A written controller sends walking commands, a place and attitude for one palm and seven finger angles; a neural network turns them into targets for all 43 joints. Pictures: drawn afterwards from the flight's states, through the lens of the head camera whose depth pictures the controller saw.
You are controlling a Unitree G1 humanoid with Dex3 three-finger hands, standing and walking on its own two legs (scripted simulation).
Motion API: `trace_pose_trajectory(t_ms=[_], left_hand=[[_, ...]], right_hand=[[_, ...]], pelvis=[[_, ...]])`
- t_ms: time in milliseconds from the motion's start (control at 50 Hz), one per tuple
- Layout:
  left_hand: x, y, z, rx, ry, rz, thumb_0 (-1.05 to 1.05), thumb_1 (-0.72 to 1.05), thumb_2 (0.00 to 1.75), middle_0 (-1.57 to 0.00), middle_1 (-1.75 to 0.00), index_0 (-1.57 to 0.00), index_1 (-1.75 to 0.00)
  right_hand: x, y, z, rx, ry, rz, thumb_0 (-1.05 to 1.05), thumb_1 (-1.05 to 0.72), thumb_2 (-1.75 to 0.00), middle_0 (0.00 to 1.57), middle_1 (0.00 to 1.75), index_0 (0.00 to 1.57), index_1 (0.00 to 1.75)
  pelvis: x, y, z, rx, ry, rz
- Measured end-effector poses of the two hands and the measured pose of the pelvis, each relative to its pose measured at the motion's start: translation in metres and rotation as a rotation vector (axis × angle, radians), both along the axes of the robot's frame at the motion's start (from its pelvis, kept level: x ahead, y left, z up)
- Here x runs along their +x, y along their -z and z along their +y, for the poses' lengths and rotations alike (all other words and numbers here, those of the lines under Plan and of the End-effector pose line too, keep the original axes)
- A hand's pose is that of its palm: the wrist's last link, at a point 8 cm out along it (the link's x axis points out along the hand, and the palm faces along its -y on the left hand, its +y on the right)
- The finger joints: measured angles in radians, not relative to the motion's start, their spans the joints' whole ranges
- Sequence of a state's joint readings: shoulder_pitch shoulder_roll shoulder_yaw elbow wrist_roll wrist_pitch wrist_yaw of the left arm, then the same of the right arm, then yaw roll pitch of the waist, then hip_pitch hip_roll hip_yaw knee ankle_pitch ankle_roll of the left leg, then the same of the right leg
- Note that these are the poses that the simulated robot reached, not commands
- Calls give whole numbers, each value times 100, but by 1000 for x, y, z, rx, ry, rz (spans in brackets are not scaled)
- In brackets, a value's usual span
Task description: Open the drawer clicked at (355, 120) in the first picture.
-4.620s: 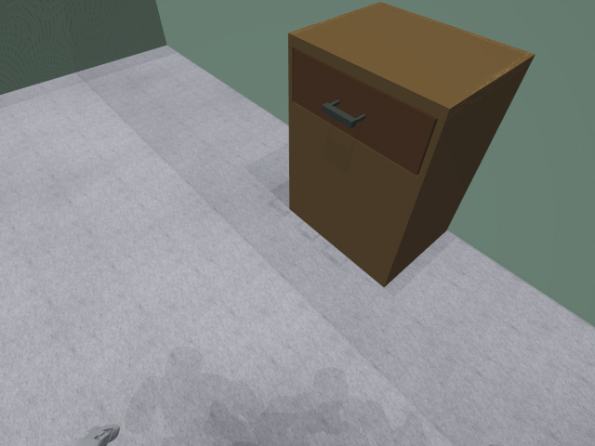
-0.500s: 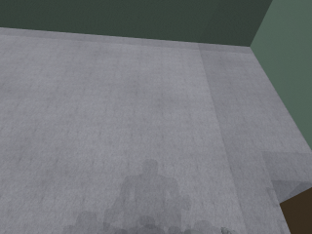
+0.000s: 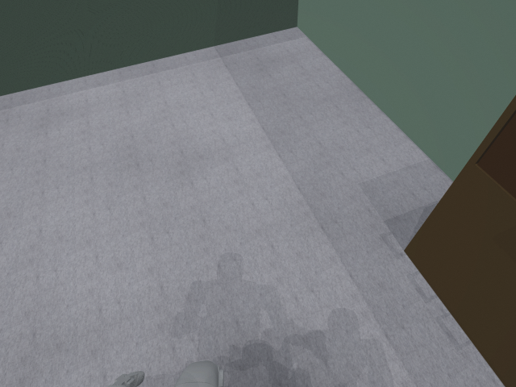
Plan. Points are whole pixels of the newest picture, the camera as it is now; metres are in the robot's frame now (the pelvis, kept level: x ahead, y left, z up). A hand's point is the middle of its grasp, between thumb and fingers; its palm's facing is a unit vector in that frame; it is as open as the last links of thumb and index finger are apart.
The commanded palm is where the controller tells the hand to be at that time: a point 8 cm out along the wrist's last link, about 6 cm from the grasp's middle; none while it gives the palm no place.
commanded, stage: turn to face it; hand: left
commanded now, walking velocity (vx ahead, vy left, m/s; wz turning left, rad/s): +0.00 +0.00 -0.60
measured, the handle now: out of the picture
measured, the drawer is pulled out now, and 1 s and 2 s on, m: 0.00 0.00 0.00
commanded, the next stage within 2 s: take the last steps up to it in 1.78 s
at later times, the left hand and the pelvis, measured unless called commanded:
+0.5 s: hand out of the picture +0.08 +0.27 -0.17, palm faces -0.20 -0.96 -0.21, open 7.4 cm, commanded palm none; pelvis -0.02 +0.07 +0.00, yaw -17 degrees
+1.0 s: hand (207, 374) +0.16 +0.11 -0.14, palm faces -0.55 -0.78 -0.28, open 7.4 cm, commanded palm none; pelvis -0.06 +0.02 +0.00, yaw -35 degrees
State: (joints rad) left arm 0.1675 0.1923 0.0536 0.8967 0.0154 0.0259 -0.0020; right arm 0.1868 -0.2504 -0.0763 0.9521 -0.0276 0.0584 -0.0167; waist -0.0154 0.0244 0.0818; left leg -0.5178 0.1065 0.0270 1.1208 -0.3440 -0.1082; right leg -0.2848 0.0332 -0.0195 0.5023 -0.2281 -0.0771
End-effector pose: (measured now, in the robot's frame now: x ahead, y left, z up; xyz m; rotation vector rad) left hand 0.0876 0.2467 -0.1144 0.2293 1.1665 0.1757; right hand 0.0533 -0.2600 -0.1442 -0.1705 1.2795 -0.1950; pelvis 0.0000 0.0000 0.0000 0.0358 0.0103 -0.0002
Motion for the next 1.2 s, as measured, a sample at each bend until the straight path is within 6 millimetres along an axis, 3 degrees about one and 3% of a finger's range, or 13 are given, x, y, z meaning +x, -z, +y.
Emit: trace_pose_trajectory(t_ms=[160,320,380,460,560,680,840,900,1040,1200], left_hand=[[-9,15,-4,-57,44,44,0,90,89,-20,-30,-20,-30],[-23,37,38,-66,77,112,0,90,89,-20,-30,-20,-30],[-18,42,55,-66,104,129,0,90,89,-20,-29,-20,-30],[-7,32,70,-56,162,138,0,90,89,-20,-29,-20,-29],[11,26,76,-34,229,141,0,90,89,-19,-29,-20,-29],[43,22,47,-23,345,128,0,91,90,-19,-29,-19,-29],[94,15,-45,-13,570,-2,0,91,90,-19,-29,-19,-29],[101,8,-74,-8,619,-66,0,90,89,-19,-29,-20,-29],[88,-5,-99,-4,668,-53,0,90,89,-20,-29,-20,-30],[68,4,-89,-9,699,26,0,90,89,-20,-30,-20,-30]], right_hand=[[11,-11,10,-25,33,-74,0,-91,-90,20,29,20,30],[15,-26,40,-77,71,-179,0,-91,-90,20,29,20,30],[-1,-32,54,-92,95,-188,0,-91,-90,20,29,20,30],[-29,-39,66,-97,151,-156,0,-91,-90,20,29,20,30],[-65,-39,76,-87,241,-127,0,-91,-90,20,29,20,30],[-124,-27,82,-54,375,-54,0,-91,-90,20,29,20,30],[-215,9,70,12,566,48,0,-91,-90,20,29,20,30],[-238,18,62,25,606,90,0,-91,-90,20,29,20,30],[-235,3,39,5,651,13,0,-91,-90,20,29,20,30],[-214,-11,25,-46,676,-93,0,-91,-90,20,29,20,30]], pelvis=[[-6,1,11,-23,82,5],[-17,8,45,-46,170,17],[-21,8,57,-40,215,2],[-21,0,67,-62,274,-5],[-21,-4,72,-71,340,-6],[-26,-3,66,-64,422,-5],[-42,14,36,-28,540,-2],[-49,16,26,-36,562,-7],[-59,1,14,-10,639,-16],[-60,0,19,-16,722,-11]])
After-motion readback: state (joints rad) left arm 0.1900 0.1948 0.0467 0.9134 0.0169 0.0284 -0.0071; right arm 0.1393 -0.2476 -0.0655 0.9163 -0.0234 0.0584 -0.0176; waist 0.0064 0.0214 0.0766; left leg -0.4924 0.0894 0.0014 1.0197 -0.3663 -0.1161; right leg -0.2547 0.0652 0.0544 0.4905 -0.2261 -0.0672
